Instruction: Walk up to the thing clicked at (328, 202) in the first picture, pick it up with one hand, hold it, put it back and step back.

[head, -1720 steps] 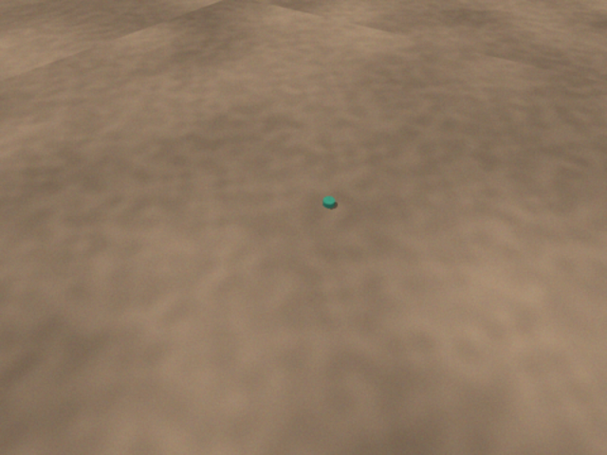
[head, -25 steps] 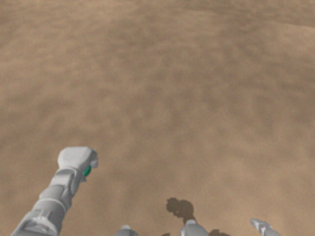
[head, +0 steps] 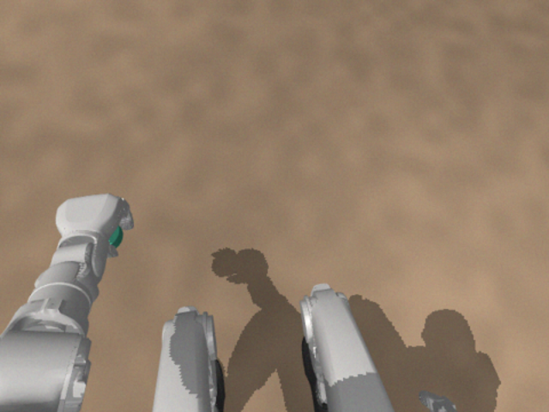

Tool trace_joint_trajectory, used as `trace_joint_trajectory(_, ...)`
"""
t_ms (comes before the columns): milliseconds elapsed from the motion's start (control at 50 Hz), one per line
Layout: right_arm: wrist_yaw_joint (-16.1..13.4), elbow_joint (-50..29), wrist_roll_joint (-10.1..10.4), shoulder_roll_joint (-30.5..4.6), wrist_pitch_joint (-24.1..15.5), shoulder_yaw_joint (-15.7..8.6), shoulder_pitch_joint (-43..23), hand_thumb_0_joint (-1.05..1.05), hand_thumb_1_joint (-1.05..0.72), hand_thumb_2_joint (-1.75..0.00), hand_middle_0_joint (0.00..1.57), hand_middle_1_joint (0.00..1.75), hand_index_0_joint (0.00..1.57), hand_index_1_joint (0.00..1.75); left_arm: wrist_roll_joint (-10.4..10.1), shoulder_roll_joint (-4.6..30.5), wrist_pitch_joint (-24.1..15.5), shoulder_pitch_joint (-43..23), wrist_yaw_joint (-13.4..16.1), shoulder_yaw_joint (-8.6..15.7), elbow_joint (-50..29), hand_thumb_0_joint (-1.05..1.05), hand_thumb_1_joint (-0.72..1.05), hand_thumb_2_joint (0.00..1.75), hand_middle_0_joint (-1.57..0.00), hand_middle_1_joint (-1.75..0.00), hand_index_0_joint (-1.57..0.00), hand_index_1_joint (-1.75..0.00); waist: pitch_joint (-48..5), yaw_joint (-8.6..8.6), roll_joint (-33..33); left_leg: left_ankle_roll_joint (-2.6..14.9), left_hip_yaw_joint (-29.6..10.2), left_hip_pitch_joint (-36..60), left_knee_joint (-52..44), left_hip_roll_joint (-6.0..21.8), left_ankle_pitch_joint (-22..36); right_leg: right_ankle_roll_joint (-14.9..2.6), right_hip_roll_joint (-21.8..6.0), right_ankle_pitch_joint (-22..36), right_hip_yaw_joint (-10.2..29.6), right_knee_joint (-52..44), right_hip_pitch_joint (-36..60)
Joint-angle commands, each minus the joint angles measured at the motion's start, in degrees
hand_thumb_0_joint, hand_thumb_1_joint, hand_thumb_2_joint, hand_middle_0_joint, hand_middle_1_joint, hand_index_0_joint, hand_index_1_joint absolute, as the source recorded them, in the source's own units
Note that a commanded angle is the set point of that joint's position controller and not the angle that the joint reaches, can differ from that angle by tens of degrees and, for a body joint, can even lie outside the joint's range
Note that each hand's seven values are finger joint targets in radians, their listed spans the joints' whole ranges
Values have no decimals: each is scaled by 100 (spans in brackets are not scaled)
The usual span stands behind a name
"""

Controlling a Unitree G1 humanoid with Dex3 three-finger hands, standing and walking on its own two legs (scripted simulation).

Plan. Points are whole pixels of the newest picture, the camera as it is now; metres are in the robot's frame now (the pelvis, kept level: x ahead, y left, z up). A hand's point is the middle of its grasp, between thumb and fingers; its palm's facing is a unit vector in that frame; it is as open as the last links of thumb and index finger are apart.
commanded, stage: crouch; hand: left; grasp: from above
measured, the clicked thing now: (103, 234) +0.44 +0.25 -0.18
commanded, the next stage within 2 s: lower in 1.10 s
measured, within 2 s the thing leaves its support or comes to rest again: neither
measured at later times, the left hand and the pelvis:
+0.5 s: hand (126, 244) +0.45 +0.24 -0.27, palm faces -0.45 -0.02 -0.89, open 6.2 cm; pelvis -0.01 -0.01 -0.12, yaw -1 degrees
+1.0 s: hand (131, 247) +0.45 +0.25 -0.34, palm faces -0.45 -0.02 -0.89, open 6.2 cm; pelvis -0.02 -0.01 -0.17, yaw -3 degrees
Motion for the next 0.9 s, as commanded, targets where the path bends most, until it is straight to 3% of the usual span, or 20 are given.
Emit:
trace_joint_trajectory(0,40,-328,-106,-1321,-226,-369,788,0,-89,-90,20,30,20,30,158,1464,-286,-1915,237,374,-799,0,80,35,-106,-49,-113,-42,-3549,-181,429,34,-24,2022,-851,-130,1128,-550,116,843,-596,-480,1157)
trace_joint_trajectory(60,122,-253,-169,-1391,-253,-358,836,0,-90,-90,20,30,20,30,329,1734,-443,-2142,384,528,-920,0,81,33,-107,-49,-114,-42,-3778,-144,809,-16,-24,2069,-566,-134,1277,-562,99,913,-652,-126,826)
trace_joint_trajectory(120,214,-218,-241,-1397,-276,-321,865,0,-90,-90,20,30,20,30,458,1704,-481,-2404,523,508,-776,0,78,36,-106,-49,-112,-43,-3679,-284,1011,-19,26,1886,-317,-137,1236,-561,87,914,-685,105,555)
trace_joint_trajectory(220,336,-190,-312,-1463,-307,-332,858,0,-90,-90,20,30,20,30,445,1879,-398,-2579,656,586,-681,0,77,38,-106,-49,-112,-43,-3938,-265,1230,7,158,1807,49,-161,1292,-565,110,996,-723,416,420)
trace_joint_trajectory(280,387,-191,-359,-1440,-299,-320,843,0,-90,-90,20,30,20,30,366,1901,-348,-2764,639,559,-531,0,78,40,-106,-51,-112,-45,-3840,-422,1039,61,210,1440,287,-156,1131,-535,131,928,-742,519,469)
trace_joint_trajectory(420,430,-139,-398,-1488,-283,-213,739,0,-90,-90,20,30,20,30,333,2207,-410,-2799,546,636,-3,0,80,38,-108,-48,-114,-42,-3522,-446,808,142,270,556,783,-187,951,-503,177,830,-746,867,327)
trace_joint_trajectory(480,459,-135,-395,-1497,-248,-192,682,0,-90,-90,20,30,20,30,362,2244,-466,-2742,495,624,234,0,76,36,-105,-47,-111,-41,-3338,-411,701,157,293,307,904,-199,844,-507,203,723,-745,954,187)
trace_joint_trajectory(520,486,-152,-422,-1539,-259,-166,759,0,-90,-90,20,30,20,30,377,2149,-513,-2873,484,598,239,0,76,33,-104,-47,-110,-41,-3343,-481,909,118,246,431,958,-192,897,-524,180,761,-788,1104,-44)
trace_joint_trajectory(560,504,-132,-415,-1574,-239,-146,750,0,-90,-90,20,30,20,30,434,2375,-567,-2922,501,664,310,0,75,34,-104,-46,-110,-40,-3421,-434,972,119,253,376,1065,-203,952,-538,202,796,-808,1222,-52)
trace_joint_trajectory(600,536,-136,-430,-1548,-221,-125,719,0,-90,-90,20,30,20,30,457,2387,-627,-2903,497,654,423,0,75,33,-104,-46,-110,-40,-3328,-491,818,141,257,192,1161,-215,873,-526,224,728,-819,1271,-57)
trace_joint_trajectory(640,542,-135,-442,-1596,-225,-93,762,0,-90,-90,20,30,20,30,502,2549,-679,-3114,565,753,394,0,75,32,-104,-45,-110,-39,-3366,-493,1001,126,248,158,1204,-222,822,-540,209,673,-841,1394,-256)
trace_joint_trajectory(720,572,-83,-499,-1587,-243,-22,752,0,-90,-90,20,30,20,30,584,2516,-751,-3123,671,722,655,0,75,29,-103,-44,-110,-37,-3181,-592,1004,125,251,12,1338,-236,696,-537,219,554,-883,1508,-435)
trace_joint_trajectory(760,564,-46,-510,-1604,-248,-20,722,0,-90,-90,20,30,20,30,602,2603,-786,-3219,728,733,667,0,70,28,-101,-42,-107,-36,-3183,-556,1023,128,246,-20,1368,-247,548,-550,239,419,-895,1545,-555)
trace_joint_trajectory(880,609,4,-567,-1683,-288,37,850,0,-90,-90,20,30,20,30,707,2624,-807,-3402,823,716,760,0,74,29,-104,-41,-109,-36,-3253,-685,1242,97,170,115,1527,-233,669,-550,217,579,-972,1768,-783)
